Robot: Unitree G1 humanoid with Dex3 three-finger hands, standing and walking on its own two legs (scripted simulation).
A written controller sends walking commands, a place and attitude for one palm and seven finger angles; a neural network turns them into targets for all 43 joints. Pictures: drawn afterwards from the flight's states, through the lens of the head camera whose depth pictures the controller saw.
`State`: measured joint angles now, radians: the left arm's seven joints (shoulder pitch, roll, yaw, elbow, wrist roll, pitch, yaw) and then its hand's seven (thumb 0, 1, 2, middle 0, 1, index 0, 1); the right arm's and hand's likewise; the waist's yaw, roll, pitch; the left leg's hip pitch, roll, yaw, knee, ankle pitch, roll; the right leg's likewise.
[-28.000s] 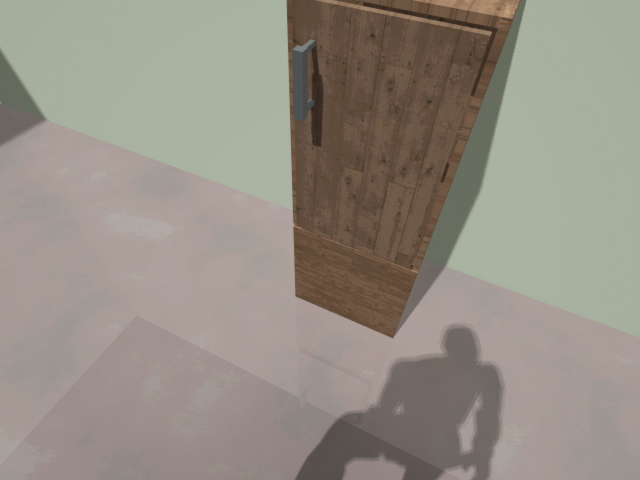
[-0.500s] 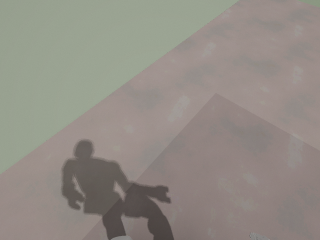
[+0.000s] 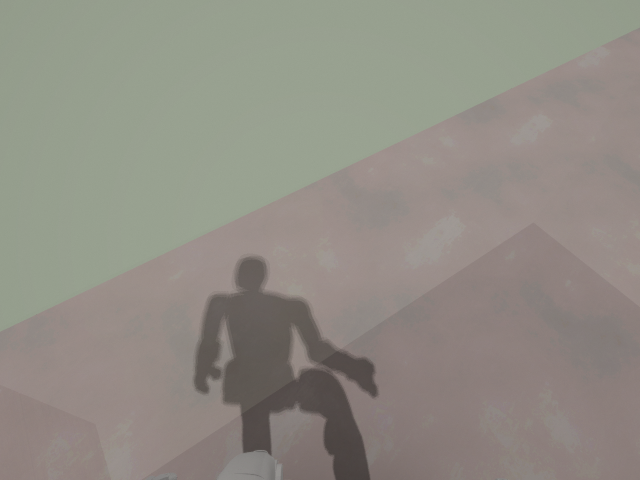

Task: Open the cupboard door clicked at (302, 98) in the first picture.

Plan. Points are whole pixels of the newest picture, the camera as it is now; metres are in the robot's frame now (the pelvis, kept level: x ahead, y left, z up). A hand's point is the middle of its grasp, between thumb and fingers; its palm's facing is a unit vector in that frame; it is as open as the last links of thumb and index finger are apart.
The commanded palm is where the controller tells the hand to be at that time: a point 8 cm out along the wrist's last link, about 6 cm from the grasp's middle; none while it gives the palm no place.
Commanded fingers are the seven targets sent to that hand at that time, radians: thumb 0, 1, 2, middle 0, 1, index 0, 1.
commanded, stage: turn to face it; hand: left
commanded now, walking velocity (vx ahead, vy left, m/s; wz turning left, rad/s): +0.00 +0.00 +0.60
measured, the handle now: out of the picture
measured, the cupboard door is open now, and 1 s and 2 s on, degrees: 49 49 49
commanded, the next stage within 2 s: none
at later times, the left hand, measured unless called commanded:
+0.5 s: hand out of the picture +0.06 +0.22 -0.16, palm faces +0.29 -0.91 -0.30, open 7.4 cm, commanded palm none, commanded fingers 0.00 0.90 0.90 -0.20 -0.30 -0.20 -0.30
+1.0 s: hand out of the picture -0.04 +0.22 -0.17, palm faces +0.58 -0.78 -0.24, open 7.4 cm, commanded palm none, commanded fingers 0.00 0.90 0.90 -0.20 -0.30 -0.20 -0.30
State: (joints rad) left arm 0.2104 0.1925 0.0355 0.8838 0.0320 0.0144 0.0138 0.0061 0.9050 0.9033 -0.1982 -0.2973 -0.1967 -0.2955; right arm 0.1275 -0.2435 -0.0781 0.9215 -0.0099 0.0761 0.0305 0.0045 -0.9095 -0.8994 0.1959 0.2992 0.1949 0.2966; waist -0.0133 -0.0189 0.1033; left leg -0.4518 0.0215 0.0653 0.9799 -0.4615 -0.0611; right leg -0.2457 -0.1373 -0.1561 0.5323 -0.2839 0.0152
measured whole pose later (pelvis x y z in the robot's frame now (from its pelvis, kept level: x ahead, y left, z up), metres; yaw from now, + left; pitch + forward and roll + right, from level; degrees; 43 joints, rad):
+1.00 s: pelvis +0.01 -0.01 +0.00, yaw +35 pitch +0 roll -1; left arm 0.16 0.26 0.07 0.90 0.02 0.06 0.00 0.01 0.91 0.90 -0.20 -0.30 -0.19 -0.30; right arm 0.16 -0.22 -0.05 0.91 -0.02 0.03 0.00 0.00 -0.91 -0.90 0.20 0.30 0.20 0.30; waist 0.00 -0.03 0.10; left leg -0.29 -0.01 -0.02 0.53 -0.24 0.02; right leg -0.47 -0.08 -0.02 1.01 -0.44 0.09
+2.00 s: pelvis +0.04 -0.04 +0.00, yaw +71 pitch +0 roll +1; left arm 0.17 0.20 0.04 0.87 0.02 0.02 0.02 0.01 0.91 0.90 -0.20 -0.30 -0.20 -0.30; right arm 0.18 -0.25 -0.09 0.95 -0.02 0.08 0.02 0.00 -0.91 -0.90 0.20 0.30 0.20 0.30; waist -0.03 0.03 0.09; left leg -0.51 -0.04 -0.03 1.07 -0.44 -0.04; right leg -0.23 -0.08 -0.08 0.54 -0.30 0.02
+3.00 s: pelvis -0.04 +0.09 -0.01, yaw +86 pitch +0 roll +0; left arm 0.34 0.18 0.05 1.11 0.03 0.01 -0.01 0.01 0.91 0.90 -0.20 -0.30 -0.20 -0.30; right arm 0.21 -0.16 -0.04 1.00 -0.03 -0.06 0.00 0.00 -0.91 -0.90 0.20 0.30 0.19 0.30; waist 0.02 -0.06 0.07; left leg -0.31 0.03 0.13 0.58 -0.27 0.04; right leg -0.35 -0.13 -0.06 1.08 -0.47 0.02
